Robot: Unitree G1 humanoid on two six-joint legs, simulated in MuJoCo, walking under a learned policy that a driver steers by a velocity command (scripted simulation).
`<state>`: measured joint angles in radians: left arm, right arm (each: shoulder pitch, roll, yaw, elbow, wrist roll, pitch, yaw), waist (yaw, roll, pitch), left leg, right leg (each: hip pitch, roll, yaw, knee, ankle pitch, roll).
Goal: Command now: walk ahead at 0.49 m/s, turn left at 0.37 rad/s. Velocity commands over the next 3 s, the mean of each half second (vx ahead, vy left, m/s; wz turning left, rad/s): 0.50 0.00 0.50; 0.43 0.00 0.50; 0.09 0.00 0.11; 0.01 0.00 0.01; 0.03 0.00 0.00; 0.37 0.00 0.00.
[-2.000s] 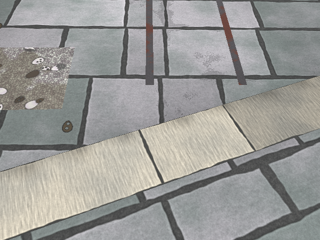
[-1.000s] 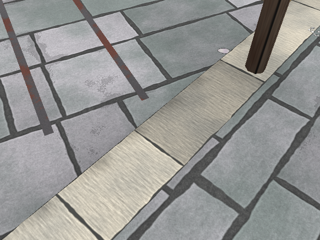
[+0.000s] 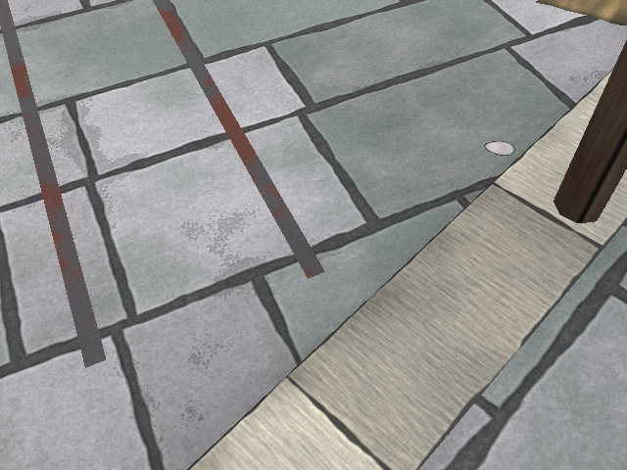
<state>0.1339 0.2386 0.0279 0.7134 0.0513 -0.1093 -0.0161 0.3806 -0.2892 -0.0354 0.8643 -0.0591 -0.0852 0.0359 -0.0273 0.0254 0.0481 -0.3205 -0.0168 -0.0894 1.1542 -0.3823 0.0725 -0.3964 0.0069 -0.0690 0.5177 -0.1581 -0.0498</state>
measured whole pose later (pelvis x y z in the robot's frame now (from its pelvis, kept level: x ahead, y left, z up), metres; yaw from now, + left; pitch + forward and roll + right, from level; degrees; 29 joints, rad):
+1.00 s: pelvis +0.56 +0.15 -0.04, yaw +32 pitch +4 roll -4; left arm 0.46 0.23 -0.03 0.84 0.06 -0.11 0.02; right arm 0.14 -0.29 -0.02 0.70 -0.13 -0.08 0.05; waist 0.09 0.05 -0.07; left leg -0.78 0.03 -0.08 1.21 -0.11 -0.03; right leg -0.39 0.02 -0.09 0.84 -0.52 -0.02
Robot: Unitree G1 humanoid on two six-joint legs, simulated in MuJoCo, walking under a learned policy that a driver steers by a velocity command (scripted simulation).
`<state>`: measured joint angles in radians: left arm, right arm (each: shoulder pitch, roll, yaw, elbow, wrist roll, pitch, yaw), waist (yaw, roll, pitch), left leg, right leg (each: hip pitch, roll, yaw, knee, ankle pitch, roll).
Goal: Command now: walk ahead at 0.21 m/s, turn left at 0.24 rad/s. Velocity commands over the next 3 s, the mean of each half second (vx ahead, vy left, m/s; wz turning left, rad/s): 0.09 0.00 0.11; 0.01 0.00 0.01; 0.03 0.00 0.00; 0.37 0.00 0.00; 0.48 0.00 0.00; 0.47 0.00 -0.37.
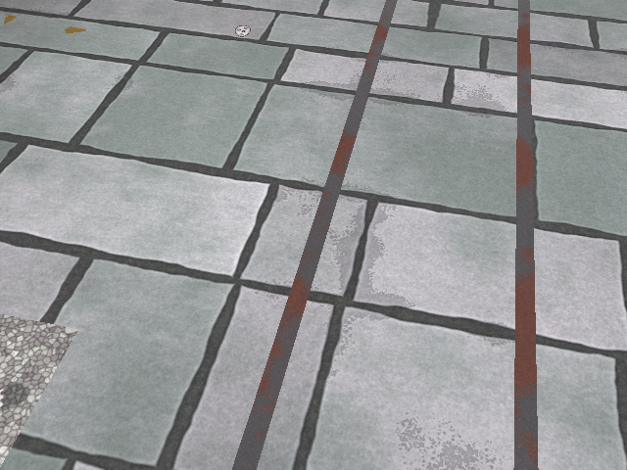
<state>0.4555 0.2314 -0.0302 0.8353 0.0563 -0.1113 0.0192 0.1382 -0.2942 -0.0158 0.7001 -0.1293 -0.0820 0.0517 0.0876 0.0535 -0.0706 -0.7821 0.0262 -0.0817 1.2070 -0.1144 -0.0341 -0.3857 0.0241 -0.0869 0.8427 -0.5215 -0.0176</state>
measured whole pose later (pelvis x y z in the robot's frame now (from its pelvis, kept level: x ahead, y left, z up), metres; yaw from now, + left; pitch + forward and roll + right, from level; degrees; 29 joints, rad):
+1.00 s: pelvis +0.22 -0.03 -0.11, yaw +2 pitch -1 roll +1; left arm 0.23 0.15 0.05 1.01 -0.01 -0.01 0.02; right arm 0.27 -0.18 -0.06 1.04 0.00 0.04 -0.06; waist -0.01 0.00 0.04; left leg -0.20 0.04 -0.01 0.55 -0.33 -0.05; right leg -0.25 -0.01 0.02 0.59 -0.32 0.00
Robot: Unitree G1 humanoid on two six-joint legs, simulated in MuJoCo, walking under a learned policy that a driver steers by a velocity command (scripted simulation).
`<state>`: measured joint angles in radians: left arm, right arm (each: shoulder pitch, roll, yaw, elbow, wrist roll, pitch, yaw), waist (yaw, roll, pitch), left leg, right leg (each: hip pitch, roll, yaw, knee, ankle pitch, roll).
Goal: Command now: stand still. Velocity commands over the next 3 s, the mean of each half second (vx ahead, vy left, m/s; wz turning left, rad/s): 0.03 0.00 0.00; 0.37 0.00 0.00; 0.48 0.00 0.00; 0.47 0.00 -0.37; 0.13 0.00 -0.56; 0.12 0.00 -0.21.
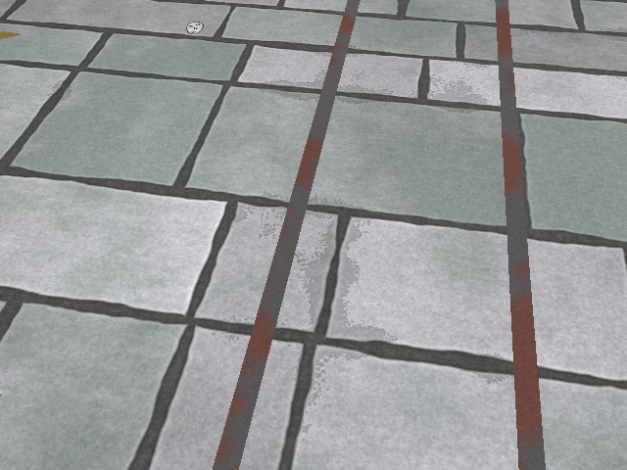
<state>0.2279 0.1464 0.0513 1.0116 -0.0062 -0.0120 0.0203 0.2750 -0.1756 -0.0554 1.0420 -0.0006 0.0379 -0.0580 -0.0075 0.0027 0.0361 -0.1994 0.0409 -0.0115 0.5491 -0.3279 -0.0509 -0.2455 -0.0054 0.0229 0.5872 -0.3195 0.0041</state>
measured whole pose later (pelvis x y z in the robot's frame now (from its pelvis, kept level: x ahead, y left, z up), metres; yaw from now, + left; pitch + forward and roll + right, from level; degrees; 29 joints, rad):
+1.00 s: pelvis +0.20 +0.02 -0.01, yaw +0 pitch +3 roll +0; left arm -0.09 0.20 0.05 0.85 -0.03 -0.08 -0.03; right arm 0.55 -0.16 -0.04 1.10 0.02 -0.08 -0.03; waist -0.09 -0.02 0.02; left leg 0.15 0.00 0.01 0.21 -0.41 0.01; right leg -0.65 -0.02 -0.05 0.59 -0.02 -0.06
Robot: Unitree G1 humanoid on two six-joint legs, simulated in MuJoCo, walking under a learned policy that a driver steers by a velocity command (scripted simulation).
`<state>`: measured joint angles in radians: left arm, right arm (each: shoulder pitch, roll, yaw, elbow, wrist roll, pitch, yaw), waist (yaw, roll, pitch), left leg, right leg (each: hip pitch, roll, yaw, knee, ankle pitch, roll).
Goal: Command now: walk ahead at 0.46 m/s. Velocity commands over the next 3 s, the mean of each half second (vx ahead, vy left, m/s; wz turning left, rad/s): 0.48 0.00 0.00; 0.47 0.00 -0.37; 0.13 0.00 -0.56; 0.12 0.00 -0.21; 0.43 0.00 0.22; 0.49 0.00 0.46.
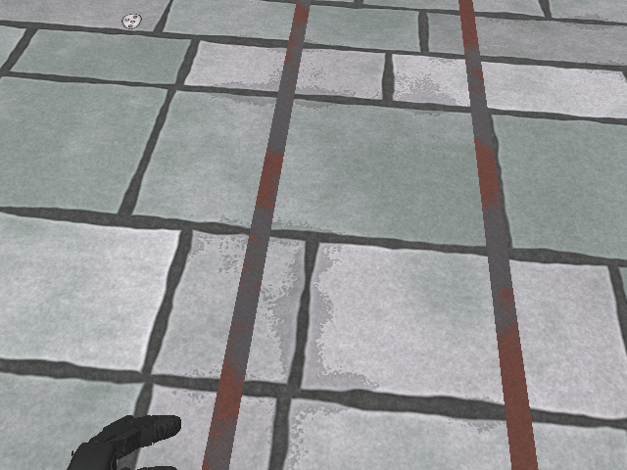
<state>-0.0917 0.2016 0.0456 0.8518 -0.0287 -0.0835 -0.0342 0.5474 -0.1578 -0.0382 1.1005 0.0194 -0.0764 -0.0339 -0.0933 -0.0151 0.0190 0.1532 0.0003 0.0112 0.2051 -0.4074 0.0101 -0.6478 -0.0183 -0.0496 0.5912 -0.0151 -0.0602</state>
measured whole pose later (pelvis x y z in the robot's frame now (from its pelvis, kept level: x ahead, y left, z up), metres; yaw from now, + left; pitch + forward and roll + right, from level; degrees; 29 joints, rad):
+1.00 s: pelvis +0.56 +0.02 +0.02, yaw -14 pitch +1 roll +2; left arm 0.09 0.25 0.08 0.86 -0.01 -0.04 -0.03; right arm 0.31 -0.24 -0.06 0.97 -0.01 -0.09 -0.03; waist -0.05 -0.03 0.03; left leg 0.01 -0.01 0.25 0.25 -0.28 0.02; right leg -0.69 -0.10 0.01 0.72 0.05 -0.03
